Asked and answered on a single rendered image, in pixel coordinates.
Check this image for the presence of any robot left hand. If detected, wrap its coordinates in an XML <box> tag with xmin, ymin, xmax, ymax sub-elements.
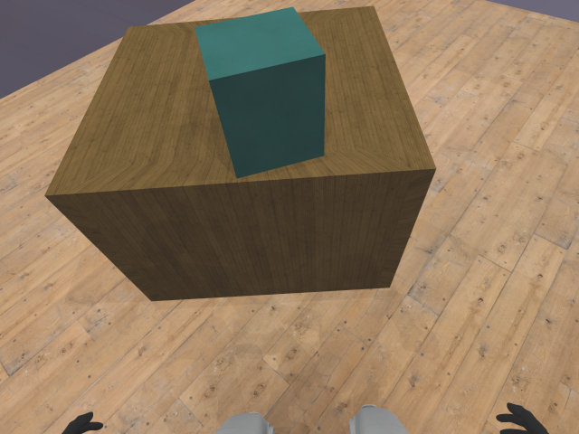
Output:
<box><xmin>62</xmin><ymin>411</ymin><xmax>103</xmax><ymax>434</ymax></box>

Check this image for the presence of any robot right hand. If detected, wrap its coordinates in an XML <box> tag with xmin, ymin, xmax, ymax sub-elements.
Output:
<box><xmin>496</xmin><ymin>402</ymin><xmax>549</xmax><ymax>434</ymax></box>

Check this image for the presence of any robot thigh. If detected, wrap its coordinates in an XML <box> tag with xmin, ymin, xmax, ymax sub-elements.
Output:
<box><xmin>349</xmin><ymin>407</ymin><xmax>410</xmax><ymax>434</ymax></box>
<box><xmin>214</xmin><ymin>413</ymin><xmax>274</xmax><ymax>434</ymax></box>

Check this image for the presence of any pedestal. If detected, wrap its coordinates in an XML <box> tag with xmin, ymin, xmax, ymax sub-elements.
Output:
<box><xmin>44</xmin><ymin>6</ymin><xmax>436</xmax><ymax>301</ymax></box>

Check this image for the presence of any carton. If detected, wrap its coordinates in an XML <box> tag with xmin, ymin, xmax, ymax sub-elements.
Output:
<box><xmin>195</xmin><ymin>7</ymin><xmax>326</xmax><ymax>178</ymax></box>

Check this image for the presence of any robot right thigh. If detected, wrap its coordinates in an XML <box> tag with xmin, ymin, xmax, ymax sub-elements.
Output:
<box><xmin>349</xmin><ymin>407</ymin><xmax>410</xmax><ymax>434</ymax></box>

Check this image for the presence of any robot left thigh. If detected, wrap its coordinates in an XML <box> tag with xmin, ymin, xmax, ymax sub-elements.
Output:
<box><xmin>214</xmin><ymin>413</ymin><xmax>274</xmax><ymax>434</ymax></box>

